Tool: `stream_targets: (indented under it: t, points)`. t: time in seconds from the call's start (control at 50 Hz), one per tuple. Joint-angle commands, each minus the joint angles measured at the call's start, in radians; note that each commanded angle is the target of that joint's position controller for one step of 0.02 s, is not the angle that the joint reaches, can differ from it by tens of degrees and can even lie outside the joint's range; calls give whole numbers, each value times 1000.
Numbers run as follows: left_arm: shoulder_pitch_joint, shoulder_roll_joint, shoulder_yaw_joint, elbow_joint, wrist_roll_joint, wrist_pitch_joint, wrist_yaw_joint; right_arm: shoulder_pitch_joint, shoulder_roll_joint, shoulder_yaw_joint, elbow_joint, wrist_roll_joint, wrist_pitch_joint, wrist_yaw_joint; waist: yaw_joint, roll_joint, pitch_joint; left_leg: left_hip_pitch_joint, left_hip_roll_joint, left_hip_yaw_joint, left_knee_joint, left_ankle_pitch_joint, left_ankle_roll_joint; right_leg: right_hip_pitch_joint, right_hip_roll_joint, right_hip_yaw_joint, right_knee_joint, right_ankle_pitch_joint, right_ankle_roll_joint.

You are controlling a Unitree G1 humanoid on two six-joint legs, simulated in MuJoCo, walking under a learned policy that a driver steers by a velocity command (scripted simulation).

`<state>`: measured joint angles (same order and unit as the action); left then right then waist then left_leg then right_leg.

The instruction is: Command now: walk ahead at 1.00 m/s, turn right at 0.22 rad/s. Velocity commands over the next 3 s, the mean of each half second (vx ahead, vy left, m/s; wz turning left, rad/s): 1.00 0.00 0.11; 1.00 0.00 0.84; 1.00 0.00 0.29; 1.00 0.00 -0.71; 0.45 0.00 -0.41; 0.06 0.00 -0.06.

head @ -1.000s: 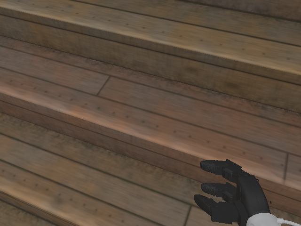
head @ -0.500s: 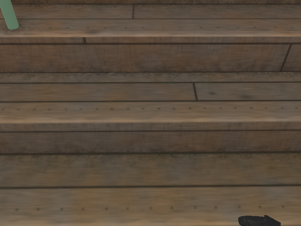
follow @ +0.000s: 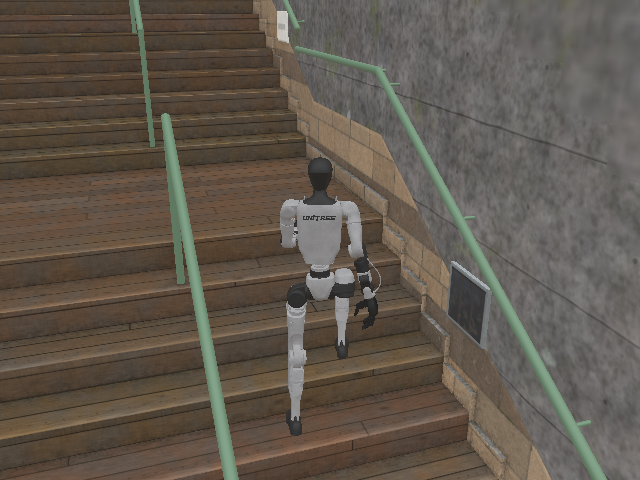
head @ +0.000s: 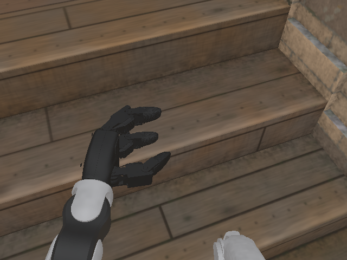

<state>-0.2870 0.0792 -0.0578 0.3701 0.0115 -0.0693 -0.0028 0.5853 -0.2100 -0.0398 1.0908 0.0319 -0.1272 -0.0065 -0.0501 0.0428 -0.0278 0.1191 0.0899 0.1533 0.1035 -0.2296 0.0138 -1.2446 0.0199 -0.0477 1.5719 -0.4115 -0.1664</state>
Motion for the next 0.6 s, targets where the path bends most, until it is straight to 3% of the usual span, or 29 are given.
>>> stream_targets:
  t: [0.02, 0.04, 0.06, 0.08, 0.1, 0.12, 0.14, 0.16, 0.18, 0.2, 0.22, 0.26, 0.28, 0.3, 0.32, 0.34, 0.36, 0.38, 0.4, 0.42, 0.44, 0.46, 0.48, 0.5, 0.52, 0.54, 0.56, 0.58, 0.6]
  points:
    - [673, 178, 89, 142, 0, 38, 10, -280, -453, -96, -227, 49, -95, -2, 400, 106, -417, -340, 172, -44, 316, 1890, 190, 1204, 87, -136, -335, 115, 39]
    - [652, 250, 121, 159, 14, 33, 6, -289, -432, -119, -268, 52, -100, 9, 394, 75, -477, -236, 117, -90, 636, 1987, 160, 1236, 149, -90, -622, 119, 43]
    - [529, 338, 155, 157, 35, 19, 9, -247, -245, -101, -276, 10, -96, 21, 277, -23, -332, -382, -15, -166, 1061, 808, 86, 1183, 15, 259, -889, 190, -51]
    - [604, 397, 174, 223, 37, 33, 13, -161, -136, -82, -362, -4, -82, 61, 211, -336, -478, -743, -258, -318, 1671, 58, 43, 1411, -260, 811, -1059, 599, -185]
    - [581, 381, 183, 240, 46, 39, 14, -212, -57, -65, -429, -44, -74, 55, 172, -164, -523, -918, -236, -422, 2009, 52, 64, 1410, -292, 919, -1171, 291, -176]
    - [526, 333, 175, 305, 25, 26, 6, -360, 19, -27, -536, -71, -66, 38, 124, -111, -397, -1063, -183, -355, 2147, 91, 82, 1309, -277, 858, -1203, 40, -162]
    - [570, 244, 148, 404, 20, 2, -7, -422, 119, 21, -583, -104, -51, 29, 84, -80, -199, -1202, -136, -327, 2178, -1, 126, 1187, -214, 673, -1176, -28, -119]
    - [637, 151, 130, 496, 31, -16, -10, -480, 173, 52, -610, -112, -32, 27, 82, -71, -58, -1305, -126, -329, 2222, -52, 156, 1108, -174, 550, -1160, 28, -101]
    - [618, 99, 110, 499, 36, -23, -3, -407, 158, 58, -594, -92, -4, 26, 26, -72, 8, -1310, -101, -277, 2189, -83, 140, 1024, -183, 450, -1195, 126, -80]
    - [629, 52, 92, 526, 33, -40, -4, -453, 168, 65, -607, -80, 22, 15, 12, -67, 66, -1344, -110, -266, 2282, -142, 131, 945, -191, 388, -1210, 285, -72]
    - [679, 57, 88, 580, 39, -52, -10, -537, 202, 76, -659, -58, 43, -5, 6, -107, 87, -1441, -112, -261, 2414, -263, 136, 925, -236, 380, -1275, 270, -73]
    - [695, 108, 89, 617, 28, -65, -14, -706, 210, 102, -742, -38, 61, -28, -16, -73, 149, -1528, -79, -270, 2315, -372, 154, 868, -254, 274, -1409, 82, -28]
    - [646, 127, 82, 618, 8, -67, -20, -769, 177, 111, -772, -23, 62, -39, -52, 1, 232, -1387, -77, -232, 1990, -335, 157, 683, -203, 150, -1537, 65, 22]
    - [607, 175, 79, 595, 1, -67, -3, -772, 129, 111, -771, 0, 73, -35, -63, 39, 228, -1122, -87, -113, 1724, -224, 124, 491, -194, 79, -1712, 211, -13]
    - [558, 211, 78, 579, -32, -64, 20, -692, 103, 105, -758, -5, 80, -21, -118, 6, 144, -765, -49, -42, 1509, -118, 118, 428, -156, -25, -1779, 430, -33]
    - [519, 255, 81, 527, -74, -90, 31, -509, 59, 79, -629, -13, 94, 3, -150, 11, -53, -415, -152, 50, 1520, 16, 116, 445, -142, -102, -1672, 1109, -47]
    - [556, 411, 122, 508, -89, -117, 24, -406, 14, 56, -591, -39, 108, -13, -169, -46, -179, -335, -180, 89, 1468, -61, 105, 671, -192, -117, -1564, 1686, -43]
    - [546, 519, 166, 493, -94, -125, 26, -305, -20, 34, -558, -39, 118, -21, -217, -123, -276, -391, -191, 88, 1347, -132, 108, 954, -238, -111, -1341, 2061, -20]
    - [525, 551, 191, 463, -82, -118, 17, -230, -58, 17, -548, -38, 111, -16, -252, -161, -354, -388, -213, 75, 1180, -168, 108, 1126, -270, -91, -1090, 2180, -16]
    - [516, 487, 191, 422, -64, -100, -5, -241, -89, 5, -542, -36, 89, -9, -228, -127, -349, -368, -265, 12, 871, -207, 124, 1191, -244, -79, -770, 2126, -7]
    - [472, 408, 191, 367, -20, -93, -14, -229, -130, -26, -521, -23, 78, 13, -219, -75, -283, -332, -225, -275, 497, -210, 190, 1084, -133, -22, -335, 1360, 19]
    - [488, 187, 136, 268, 63, -101, -34, -255, -189, -58, -423, -20, 82, 29, -47, 248, -134, -179, -86, -609, 516, 497, 227, 552, 90, 69, 163, 313, 98]
    - [612, 105, 109, 219, 87, -91, -35, -368, -182, -52, -461, -30, 101, 6, 63, 159, -293, -103, 42, -918, 354, 301, 332, 313, 84, 179, 561, 255, 99]
    - [522, 84, 90, 165, 91, -87, -27, -331, -124, -40, -434, -40, 91, 1, 44, 36, -178, -198, 52, -1000, 260, -69, 338, 194, 61, 160, 694, 240, 103]
    - [437, 20, 55, 115, 100, -85, -18, -309, -79, -22, -380, -51, 72, 11, 73, -25, 23, -285, 6, -870, 264, -148, 305, 36, 29, 139, 721, 177, 92]
    - [341, -31, 18, 70, 117, -75, -6, -229, -50, -16, -306, -55, 54, 20, 71, -56, 103, -325, -29, -739, 283, -70, 271, -82, 19, 113, 814, 107, 71]
    - [326, -6, 11, 57, 95, -59, 1, -219, -40, -10, -302, -59, 37, 17, 80, -60, 165, -378, -46, -646, 262, 50, 225, -125, -3, 66, 781, 80, 86]
    - [269, -11, -3, 26, 78, -44, 6, -213, 1, 9, -283, -54, 30, 18, 103, -111, 219, -529, -88, -551, 237, 85, 176, -56, -23, 40, 633, 67, 91]
    - [184, -25, -11, -14, 79, -31, 19, -202, -10, 7, -259, -58, 20, 19, 90, -71, 236, -599, -75, -544, 171, 141, 165, -76, -14, 0, 666, -31, 90]
